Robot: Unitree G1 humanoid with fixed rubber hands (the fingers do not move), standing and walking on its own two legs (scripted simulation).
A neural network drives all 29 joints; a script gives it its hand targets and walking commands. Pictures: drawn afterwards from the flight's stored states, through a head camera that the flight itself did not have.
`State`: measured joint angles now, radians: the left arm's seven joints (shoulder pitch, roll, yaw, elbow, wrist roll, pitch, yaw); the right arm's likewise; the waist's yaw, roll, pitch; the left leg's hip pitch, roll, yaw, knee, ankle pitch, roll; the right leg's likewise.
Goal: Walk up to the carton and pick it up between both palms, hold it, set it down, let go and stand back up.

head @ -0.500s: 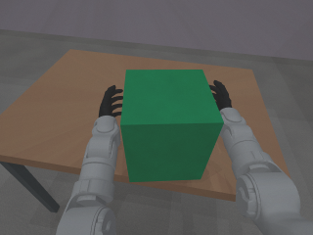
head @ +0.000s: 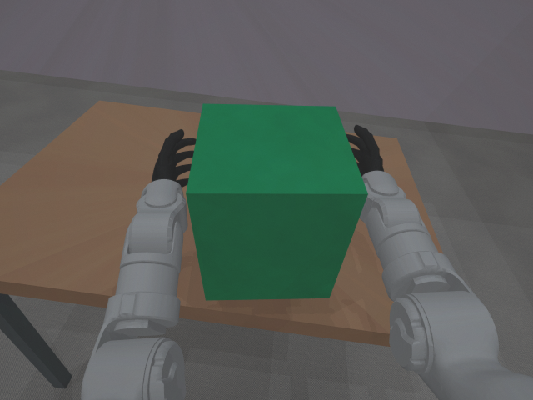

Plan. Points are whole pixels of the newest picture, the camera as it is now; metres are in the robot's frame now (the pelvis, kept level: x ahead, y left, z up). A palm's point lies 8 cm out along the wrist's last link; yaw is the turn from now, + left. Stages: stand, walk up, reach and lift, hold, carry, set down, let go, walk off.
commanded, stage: reach and lift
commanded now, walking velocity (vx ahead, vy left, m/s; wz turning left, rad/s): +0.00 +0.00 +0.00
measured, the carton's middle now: (269, 205) +0.41 +0.02 +0.12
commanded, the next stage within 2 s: hold in 1.78 s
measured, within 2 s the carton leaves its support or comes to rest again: neither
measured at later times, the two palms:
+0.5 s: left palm (155, 165) +0.38 +0.18 +0.21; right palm (372, 161) +0.40 -0.12 +0.23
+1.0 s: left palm (157, 150) +0.38 +0.18 +0.23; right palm (380, 158) +0.39 -0.12 +0.24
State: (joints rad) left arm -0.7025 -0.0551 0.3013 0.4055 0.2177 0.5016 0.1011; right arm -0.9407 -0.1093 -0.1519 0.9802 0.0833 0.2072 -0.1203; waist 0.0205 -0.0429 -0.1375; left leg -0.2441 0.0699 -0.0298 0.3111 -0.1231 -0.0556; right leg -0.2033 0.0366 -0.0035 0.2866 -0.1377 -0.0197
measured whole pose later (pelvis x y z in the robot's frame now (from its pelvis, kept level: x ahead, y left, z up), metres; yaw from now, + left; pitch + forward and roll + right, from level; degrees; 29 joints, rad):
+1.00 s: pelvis +0.00 +0.01 +0.00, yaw +0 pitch -1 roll -1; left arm -0.82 0.05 0.31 0.42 0.25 0.70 -0.02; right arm -0.99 -0.07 -0.15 0.89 0.13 0.38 -0.22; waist -0.05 -0.07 -0.14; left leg -0.16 0.05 -0.03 0.31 -0.13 -0.05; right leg -0.12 0.02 0.00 0.28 -0.14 0.00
